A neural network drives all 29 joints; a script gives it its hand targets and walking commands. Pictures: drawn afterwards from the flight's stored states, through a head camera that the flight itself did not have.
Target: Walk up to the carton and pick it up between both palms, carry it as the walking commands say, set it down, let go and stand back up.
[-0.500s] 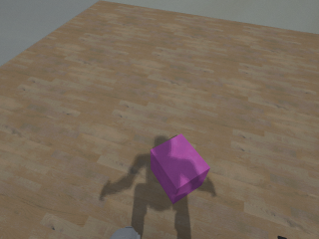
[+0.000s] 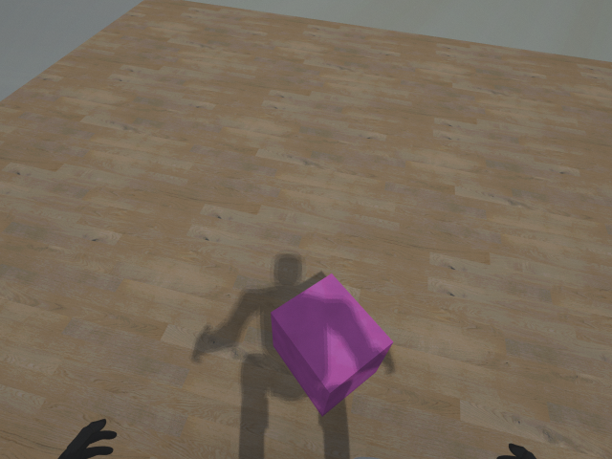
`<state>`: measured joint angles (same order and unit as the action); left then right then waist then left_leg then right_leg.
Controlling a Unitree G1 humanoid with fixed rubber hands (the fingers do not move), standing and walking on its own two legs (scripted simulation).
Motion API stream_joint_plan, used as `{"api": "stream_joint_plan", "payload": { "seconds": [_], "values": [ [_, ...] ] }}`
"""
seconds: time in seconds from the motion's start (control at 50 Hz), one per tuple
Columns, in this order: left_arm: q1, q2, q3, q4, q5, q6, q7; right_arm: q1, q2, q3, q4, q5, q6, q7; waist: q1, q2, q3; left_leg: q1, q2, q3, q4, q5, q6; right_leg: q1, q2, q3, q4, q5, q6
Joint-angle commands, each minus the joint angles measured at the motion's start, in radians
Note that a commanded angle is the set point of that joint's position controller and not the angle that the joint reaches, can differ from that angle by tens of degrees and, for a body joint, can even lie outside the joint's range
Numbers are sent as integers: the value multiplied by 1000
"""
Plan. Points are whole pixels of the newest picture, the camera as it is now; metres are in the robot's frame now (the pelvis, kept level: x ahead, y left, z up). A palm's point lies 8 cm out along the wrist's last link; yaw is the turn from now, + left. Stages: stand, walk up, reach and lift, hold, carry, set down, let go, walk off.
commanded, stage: walk up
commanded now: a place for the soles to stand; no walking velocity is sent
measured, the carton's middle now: (326, 344) +0.51 -0.08 -0.63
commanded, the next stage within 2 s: none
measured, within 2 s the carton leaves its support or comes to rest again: neither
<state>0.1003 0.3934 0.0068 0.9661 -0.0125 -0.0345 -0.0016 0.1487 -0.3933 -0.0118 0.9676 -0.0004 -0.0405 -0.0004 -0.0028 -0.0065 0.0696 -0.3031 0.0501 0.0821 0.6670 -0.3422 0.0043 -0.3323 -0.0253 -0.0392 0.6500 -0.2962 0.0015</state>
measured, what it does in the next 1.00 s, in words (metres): steps to the right: right foot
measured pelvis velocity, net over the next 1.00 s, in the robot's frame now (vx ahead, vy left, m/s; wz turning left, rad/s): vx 0.03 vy -0.15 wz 0.24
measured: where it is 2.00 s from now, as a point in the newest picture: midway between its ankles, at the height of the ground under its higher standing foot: outside the picture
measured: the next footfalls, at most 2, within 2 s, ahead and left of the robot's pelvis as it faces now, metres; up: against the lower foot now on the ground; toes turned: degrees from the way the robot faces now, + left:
right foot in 0.86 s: +0.14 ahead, -0.27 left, +0.00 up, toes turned +10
left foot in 1.08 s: +0.12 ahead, -0.05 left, +0.00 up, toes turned +21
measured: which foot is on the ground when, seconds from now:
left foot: down 0.00-0.88, up 0.90-1.00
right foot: down 0.00-0.56, up 0.58-0.84, down 0.86-1.00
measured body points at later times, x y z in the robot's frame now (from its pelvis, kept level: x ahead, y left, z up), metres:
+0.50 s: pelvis +0.01 -0.01 +0.02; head +0.02 -0.01 +0.47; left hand +0.11 +0.30 -0.11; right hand +0.11 -0.32 -0.10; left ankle +0.01 +0.12 -0.72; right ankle +0.03 -0.12 -0.72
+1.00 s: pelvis +0.03 -0.15 -0.02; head +0.08 -0.12 +0.42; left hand +0.13 +0.19 -0.13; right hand +0.14 -0.54 -0.08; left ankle +0.03 -0.01 -0.68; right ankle +0.10 -0.28 -0.72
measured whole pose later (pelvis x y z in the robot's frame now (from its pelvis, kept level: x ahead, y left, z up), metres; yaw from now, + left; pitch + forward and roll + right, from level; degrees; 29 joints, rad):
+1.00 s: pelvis +0.03 -0.15 -0.02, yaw +14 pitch +0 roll +0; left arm 0.07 0.41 0.12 0.73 0.06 0.08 -0.10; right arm 0.35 -0.54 -0.10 0.91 -0.03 -0.07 -0.13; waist -0.02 -0.05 0.13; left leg -0.57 0.07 -0.01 1.13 -0.53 0.03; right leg -0.45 -0.06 -0.03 0.84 -0.38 0.00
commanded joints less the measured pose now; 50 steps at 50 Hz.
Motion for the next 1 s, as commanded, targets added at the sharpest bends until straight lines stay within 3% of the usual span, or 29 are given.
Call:
{"api": "stream_joint_plan", "payload": {
  "seconds": [0.0, 0.02, 0.06, 0.1, 0.12, 0.22, 0.24, 0.28, 0.3, 0.36, 0.38, 0.5, 0.52, 0.54, 0.56, 0.6, 0.62, 0.68, 0.72, 0.76, 0.8, 0.82, 0.84, 0.86, 0.88, 0.9, 0.92, 0.94, 0.98],
  "values": [
    [-6, 216, 39, 10, -8, -4, 11, -42, -228, -50, -22, 5, -16, -14, 28, 39, -136, 52, 118, -123, -182, 309, 51, 124, -88, 89, -97, 336, -66],
    [-36, 214, 36, 22, -8, -3, 11, -27, -213, -52, -12, -2, -13, -15, 10, 51, -141, 68, 112, -119, -208, 267, 43, 131, -101, 88, -111, 299, -68],
    [-42, 193, 36, 50, -1, -1, 8, -84, -208, -40, -2, 9, -10, -13, 26, 14, -145, 67, 134, -130, -235, 221, 58, 158, -93, 89, -159, 283, -56],
    [-92, 196, 24, 52, 1, -5, 7, -72, -198, -35, 31, -2, -7, -11, 1, 22, -137, 85, 103, -108, -246, 206, 33, 142, -120, 123, -195, 277, -58],
    [-122, 209, 32, 51, 5, -5, 7, -91, -203, -37, 38, -1, -5, -10, 4, -20, -108, 73, 114, -114, -280, 178, 34, 140, -107, 114, -200, 263, -57],
    [-108, 195, 32, 97, 12, -2, 4, -130, -192, -28, 66, -3, -3, -2, 3, -29, -121, 123, 97, -103, -312, 155, 16, 167, -117, 118, -276, 231, -34],
    [-110, 181, 26, 103, 7, -6, 3, -127, -186, -25, 78, 2, -2, -3, 1, 26, -132, 164, 102, -88, -323, 208, 21, 162, -122, 130, -278, 291, -40],
    [-134, 178, 30, 113, 6, -6, 5, -130, -186, -25, 99, -1, 2, 0, -4, -27, -142, 181, 106, -93, -325, 240, 17, 176, -119, 115, -293, 323, -32],
    [-150, 178, 28, 99, 8, -8, 4, -135, -183, -30, 92, -7, 1, -2, -13, 35, -125, 174, 101, -81, -332, 202, 13, 151, -109, 114, -284, 281, -39],
    [-116, 178, 34, 135, 14, -8, 2, -149, -175, -26, 110, 2, 4, 1, -4, -46, -121, 175, 110, -98, -351, 176, 19, 174, -109, 113, -331, 256, -27],
    [-128, 180, 33, 121, 13, -4, 0, -144, -181, -24, 100, -9, 3, 0, -3, -5, -100, 186, 106, -80, -367, 183, 14, 148, -110, 108, -317, 259, -30],
    [-123, 165, 46, 119, 9, -2, 4, -134, -182, -27, 116, -13, 7, -1, 0, 14, -104, 176, 106, -72, -374, 184, 14, 172, -99, 89, -324, 254, -26],
    [-206, 273, 126, -45, 93, 39, -43, 157, -354, -104, 124, 0, -12, -50, -72, -121, -78, 195, 222, -335, -361, 103, 119, -32, -18, 0, -68, -34, -39],
    [-246, 260, 127, -86, 103, 65, -61, 225, -440, -141, 130, -14, -21, -73, -98, -6, -19, 274, 370, -545, -440, 44, 212, -255, -14, 44, 147, -206, -14],
    [-195, 227, 122, -119, 106, 82, -67, 199, -419, -142, 99, -12, -42, -93, -61, -5, -54, 347, 420, -572, -394, 150, 240, -343, -72, 145, 271, -162, -12],
    [-105, 184, 119, -149, 80, 97, -82, 162, -383, -145, 27, -28, -51, -113, -6, 50, -78, 290, 339, -443, -292, 230, 220, -369, -111, 194, 351, -144, -9],
    [-116, 205, 134, -179, 85, 99, -91, 167, -355, -142, -8, -29, -51, -117, -15, 54, -50, 223, 297, -417, -281, 168, 208, -366, -109, 193, 356, -140, -9],
    [-143, 222, 155, -239, 97, 115, -111, 183, -367, -152, -54, -42, -64, -124, -32, 54, -61, 55, 254, -397, -251, 109, 211, -278, -88, 156, 378, -105, -6],
    [-179, 230, 162, -286, 91, 122, -117, 180, -399, -170, -85, -54, -64, -132, -33, 147, -51, -61, 262, -431, -226, 23, 221, -233, -108, 158, 359, -118, -8],
    [-187, 224, 166, -312, 83, 122, -122, 220, -420, -167, -93, -70, -64, -130, -41, 188, -72, -113, 202, -373, -166, 32, 200, -172, -77, 117, 262, -155, -17],
    [-110, 240, 180, -305, 83, 112, -123, 205, -428, -171, -124, -68, -60, -129, 9, 188, -68, -181, 182, -375, -116, 104, 187, -79, -31, 67, 184, -181, -37],
    [-28, 267, 185, -296, 94, 104, -120, 184, -431, -166, -145, -69, -55, -122, 55, 157, -105, -305, 152, -352, -48, 110, 163, 95, 1, 47, 77, -147, -50],
    [107, 310, 209, -253, 91, 96, -108, 189, -369, -133, -159, -69, -58, -123, 138, 17, -142, -369, 61, -194, 192, 77, 109, 240, -7, 62, -50, -180, -66],
    [167, 413, 227, -265, 107, 93, -98, 220, -280, -116, -186, -55, -51, -132, 173, -362, -186, -560, -85, -73, 465, -209, 45, 272, -285, 474, -304, -370, -155],
    [36, 419, 214, -284, 82, 89, -91, 130, -362, -138, -178, -46, -42, -150, 133, -264, -151, -566, -26, -75, 559, -262, 43, 160, -376, 601, -374, -453, -252],
    [-33, 383, 220, -322, 71, 88, -89, 210, -366, -140, -149, -40, -45, -150, 73, -182, -112, -506, -3, -66, 605, -242, 44, 128, -346, 524, -315, -294, -274],
    [-38, 349, 206, -318, 67, 96, -80, 257, -347, -141, -121, -32, -48, -146, 51, -198, -93, -464, 19, -61, 547, -226, 41, 95, -314, 405, -251, -208, -283],
    [-32, 319, 196, -327, 65, 96, -73, 304, -349, -131, -99, -25, -49, -142, 49, -173, -73, -421, 24, -42, 501, -200, 40, 91, -283, 358, -187, -95, -279],
    [-74, 295, 177, -337, 85, 105, -69, 389, -322, -136, -88, -5, -60, -125, 6, -265, -50, -223, -8, 7, 321, -162, 33, -25, -230, 188, -111, 89, -265]
  ]
}}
